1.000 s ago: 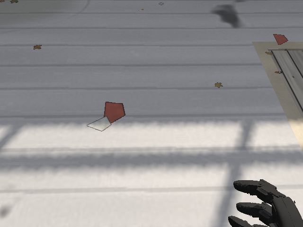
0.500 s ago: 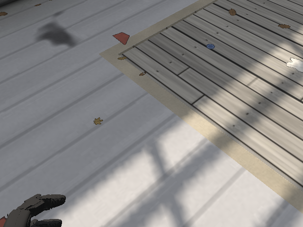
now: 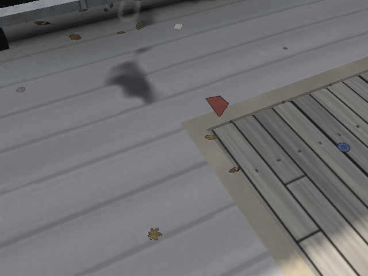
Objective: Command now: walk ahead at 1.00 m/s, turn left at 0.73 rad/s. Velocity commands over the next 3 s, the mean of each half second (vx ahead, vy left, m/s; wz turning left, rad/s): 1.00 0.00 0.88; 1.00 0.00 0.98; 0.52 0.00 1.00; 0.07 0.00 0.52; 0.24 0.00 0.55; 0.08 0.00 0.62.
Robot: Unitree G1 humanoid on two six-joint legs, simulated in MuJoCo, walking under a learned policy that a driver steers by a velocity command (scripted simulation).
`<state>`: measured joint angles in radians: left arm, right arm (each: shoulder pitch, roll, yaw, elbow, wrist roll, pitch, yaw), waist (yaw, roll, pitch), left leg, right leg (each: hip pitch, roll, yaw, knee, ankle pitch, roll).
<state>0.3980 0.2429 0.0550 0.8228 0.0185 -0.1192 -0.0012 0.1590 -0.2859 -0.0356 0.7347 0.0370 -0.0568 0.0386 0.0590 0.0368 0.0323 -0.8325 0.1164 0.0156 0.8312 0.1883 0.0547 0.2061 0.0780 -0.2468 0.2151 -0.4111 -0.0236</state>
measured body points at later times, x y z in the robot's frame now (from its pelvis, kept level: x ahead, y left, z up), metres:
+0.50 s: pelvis +0.46 +0.03 +0.00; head +0.48 +0.05 +0.45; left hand +0.63 +0.35 -0.02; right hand +0.61 -0.22 -0.10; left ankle +0.28 +0.07 -0.72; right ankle +0.70 -0.04 -0.71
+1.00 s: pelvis +0.79 +0.25 -0.02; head +0.80 +0.28 +0.42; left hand +0.55 +0.38 -0.16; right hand +1.13 +0.34 -0.06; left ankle +0.85 +0.41 -0.72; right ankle +0.72 -0.04 -0.69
